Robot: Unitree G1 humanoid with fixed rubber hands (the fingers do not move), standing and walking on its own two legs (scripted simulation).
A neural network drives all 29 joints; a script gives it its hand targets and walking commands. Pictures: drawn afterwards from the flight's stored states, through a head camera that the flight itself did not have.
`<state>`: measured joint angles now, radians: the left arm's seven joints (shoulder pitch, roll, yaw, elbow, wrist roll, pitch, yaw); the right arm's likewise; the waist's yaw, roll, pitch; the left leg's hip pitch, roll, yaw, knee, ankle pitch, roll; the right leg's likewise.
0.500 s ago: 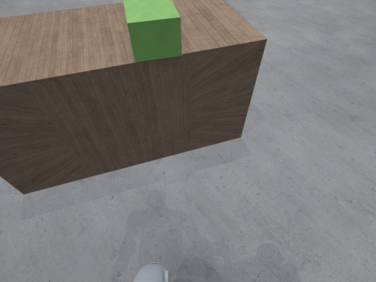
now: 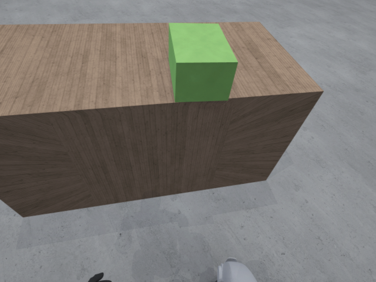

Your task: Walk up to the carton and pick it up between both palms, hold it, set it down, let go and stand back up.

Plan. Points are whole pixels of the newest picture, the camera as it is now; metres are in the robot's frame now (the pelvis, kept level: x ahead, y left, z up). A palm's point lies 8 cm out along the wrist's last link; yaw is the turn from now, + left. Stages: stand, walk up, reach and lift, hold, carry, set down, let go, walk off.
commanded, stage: walk up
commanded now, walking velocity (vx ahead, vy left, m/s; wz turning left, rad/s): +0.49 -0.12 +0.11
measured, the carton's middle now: (197, 60) +0.86 -0.05 +0.02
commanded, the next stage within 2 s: none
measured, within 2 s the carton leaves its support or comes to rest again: neither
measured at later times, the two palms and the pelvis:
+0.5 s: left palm (115, 250) +0.23 +0.17 -0.12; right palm (285, 177) +0.43 -0.31 -0.12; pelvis +0.29 -0.06 +0.00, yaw +0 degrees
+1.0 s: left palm (115, 184) +0.43 +0.22 -0.17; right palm (280, 193) +0.38 -0.28 -0.13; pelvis +0.34 -0.03 -0.01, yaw +0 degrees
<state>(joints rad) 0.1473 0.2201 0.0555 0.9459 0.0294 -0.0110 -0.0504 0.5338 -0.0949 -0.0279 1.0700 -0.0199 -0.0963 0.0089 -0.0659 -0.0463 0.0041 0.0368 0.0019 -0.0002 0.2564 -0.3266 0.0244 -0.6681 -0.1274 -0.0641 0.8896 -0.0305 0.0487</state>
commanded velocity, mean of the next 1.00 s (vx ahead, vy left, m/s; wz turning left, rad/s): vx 0.13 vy -0.07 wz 0.04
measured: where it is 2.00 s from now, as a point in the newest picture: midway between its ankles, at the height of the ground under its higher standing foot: outside the picture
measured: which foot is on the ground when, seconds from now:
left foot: down 0.00-0.22, up 0.24-0.62, down 0.64-1.00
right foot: up 0.00-0.14, down 0.16-0.72, up 0.74-1.00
